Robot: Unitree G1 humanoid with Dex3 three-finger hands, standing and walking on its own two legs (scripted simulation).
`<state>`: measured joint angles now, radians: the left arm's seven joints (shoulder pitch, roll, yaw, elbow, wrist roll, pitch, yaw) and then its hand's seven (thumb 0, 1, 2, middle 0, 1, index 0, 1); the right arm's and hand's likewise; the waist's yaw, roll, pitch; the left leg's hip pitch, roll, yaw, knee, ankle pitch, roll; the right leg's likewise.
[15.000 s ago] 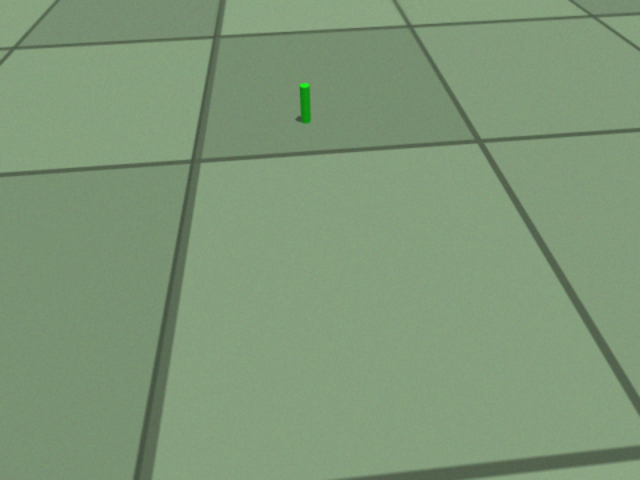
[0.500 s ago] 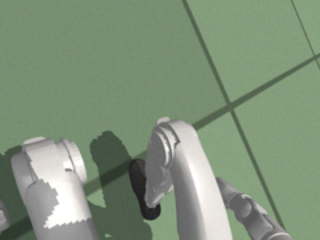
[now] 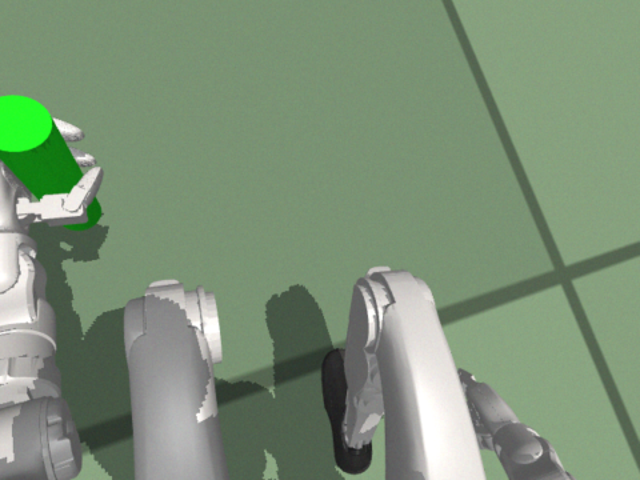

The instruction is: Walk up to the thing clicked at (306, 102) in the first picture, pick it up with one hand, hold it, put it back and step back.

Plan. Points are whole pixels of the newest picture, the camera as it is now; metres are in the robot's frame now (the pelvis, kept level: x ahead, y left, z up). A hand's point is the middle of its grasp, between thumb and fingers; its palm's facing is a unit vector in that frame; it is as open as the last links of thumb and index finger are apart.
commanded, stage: settle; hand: left
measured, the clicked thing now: (54, 178) +0.43 +0.30 -0.06
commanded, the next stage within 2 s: lift in 0.96 s
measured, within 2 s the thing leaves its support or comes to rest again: neither
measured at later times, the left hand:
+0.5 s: hand (64, 142) +0.44 +0.27 +0.01, palm faces +0.20 -0.98 -0.03, open 7.1 cm
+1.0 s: hand (56, 126) +0.44 +0.27 +0.04, palm faces +0.22 -0.97 -0.03, open 7.1 cm
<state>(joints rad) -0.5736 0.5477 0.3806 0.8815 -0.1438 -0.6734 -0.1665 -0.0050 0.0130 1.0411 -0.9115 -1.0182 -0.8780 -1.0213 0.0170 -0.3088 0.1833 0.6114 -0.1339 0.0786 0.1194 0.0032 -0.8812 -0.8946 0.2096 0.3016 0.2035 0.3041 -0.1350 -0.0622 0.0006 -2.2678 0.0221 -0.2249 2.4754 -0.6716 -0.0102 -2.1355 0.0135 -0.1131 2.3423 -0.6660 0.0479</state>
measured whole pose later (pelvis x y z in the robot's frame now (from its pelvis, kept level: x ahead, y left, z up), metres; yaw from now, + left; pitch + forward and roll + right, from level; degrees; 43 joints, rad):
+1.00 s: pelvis +0.01 -0.01 +0.05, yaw +5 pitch +32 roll -5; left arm -0.65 0.42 0.43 0.88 -0.13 -0.56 -0.23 -0.01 0.01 1.05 -0.92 -1.01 -0.88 -1.02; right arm 0.10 -0.28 0.04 0.66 -0.07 0.03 0.05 0.01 -0.89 -0.90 0.21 0.30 0.20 0.30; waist -0.11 -0.01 -0.11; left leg -2.15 0.03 -0.12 2.26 -0.67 -0.03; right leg -2.08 -0.01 -0.04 2.21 -0.69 0.03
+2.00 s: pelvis +0.03 +0.00 +0.23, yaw +8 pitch +28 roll -4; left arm -0.24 0.29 0.24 0.28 -0.20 -0.26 -0.13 -0.01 0.01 1.05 -0.91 -1.01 -0.88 -1.02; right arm 0.13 -0.24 -0.01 0.59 0.04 -0.01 -0.03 0.01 -0.90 -0.89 0.21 0.30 0.20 0.30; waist -0.03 0.03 -0.18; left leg -1.56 0.05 -0.07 1.70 -0.63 -0.02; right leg -1.50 -0.02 -0.04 1.65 -0.64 0.03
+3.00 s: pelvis +0.08 +0.00 +0.39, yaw +10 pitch +11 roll -2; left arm -0.12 0.21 0.16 0.37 -0.20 -0.32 -0.12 -0.01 0.01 1.05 -0.91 -1.02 -0.88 -1.02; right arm 0.23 -0.23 0.00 0.63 0.02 -0.05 -0.04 0.01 -0.90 -0.90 0.21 0.30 0.20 0.30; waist -0.03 0.02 -0.07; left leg -0.77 0.05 -0.02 1.03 -0.46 -0.02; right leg -0.72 -0.02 -0.04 0.98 -0.46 0.03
